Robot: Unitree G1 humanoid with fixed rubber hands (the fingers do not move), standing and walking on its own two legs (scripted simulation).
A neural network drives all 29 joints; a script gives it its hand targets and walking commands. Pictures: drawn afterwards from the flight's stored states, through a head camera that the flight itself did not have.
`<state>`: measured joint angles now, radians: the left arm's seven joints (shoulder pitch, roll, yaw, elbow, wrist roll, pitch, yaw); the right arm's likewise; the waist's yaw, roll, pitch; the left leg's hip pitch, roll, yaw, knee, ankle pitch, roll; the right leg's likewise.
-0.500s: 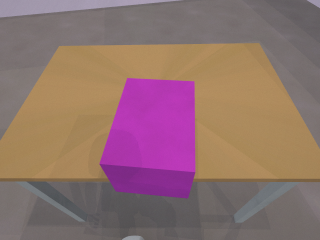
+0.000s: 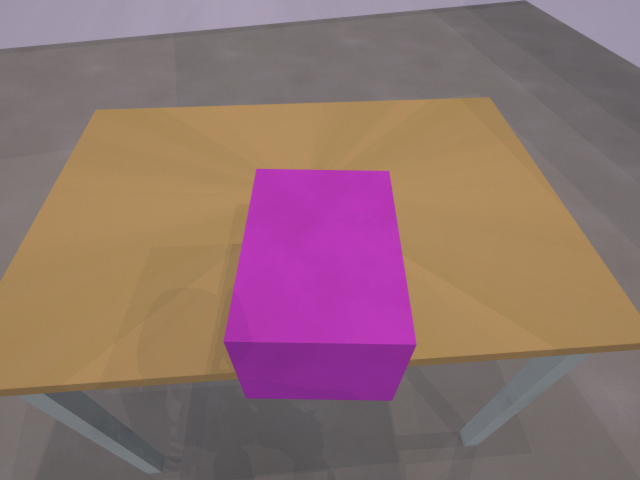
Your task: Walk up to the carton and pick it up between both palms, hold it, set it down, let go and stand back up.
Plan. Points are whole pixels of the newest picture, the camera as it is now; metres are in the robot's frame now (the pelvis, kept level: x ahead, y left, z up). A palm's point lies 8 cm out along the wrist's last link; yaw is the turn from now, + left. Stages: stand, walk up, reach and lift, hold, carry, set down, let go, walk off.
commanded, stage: walk up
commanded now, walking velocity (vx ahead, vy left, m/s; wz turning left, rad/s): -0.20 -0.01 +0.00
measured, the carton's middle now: (321, 279) +0.37 +0.01 +0.03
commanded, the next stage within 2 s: none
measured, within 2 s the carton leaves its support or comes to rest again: neither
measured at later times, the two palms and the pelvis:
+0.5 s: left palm out of the picture -0.05 +0.18 -0.15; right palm out of the picture -0.03 -0.24 -0.15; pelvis -0.05 -0.03 +0.00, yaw +1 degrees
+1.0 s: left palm out of the picture -0.09 +0.19 -0.15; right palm out of the picture -0.10 -0.20 -0.15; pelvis -0.06 -0.01 +0.01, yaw +0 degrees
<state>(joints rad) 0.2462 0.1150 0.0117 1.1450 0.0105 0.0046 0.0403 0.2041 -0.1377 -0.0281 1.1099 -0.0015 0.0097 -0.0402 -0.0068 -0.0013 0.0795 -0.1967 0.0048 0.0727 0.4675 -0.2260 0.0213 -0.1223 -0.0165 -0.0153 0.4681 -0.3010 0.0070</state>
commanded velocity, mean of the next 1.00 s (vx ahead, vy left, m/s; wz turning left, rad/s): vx -0.02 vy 0.00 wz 0.00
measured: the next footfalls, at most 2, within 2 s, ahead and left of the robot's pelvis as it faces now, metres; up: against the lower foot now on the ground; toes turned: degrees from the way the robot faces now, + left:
left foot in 0.44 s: -0.05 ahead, +0.10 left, +0.00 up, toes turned +3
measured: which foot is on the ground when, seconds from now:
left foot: down 0.00-0.22, up 0.24-0.42, down 0.44-1.00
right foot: down 0.00-1.00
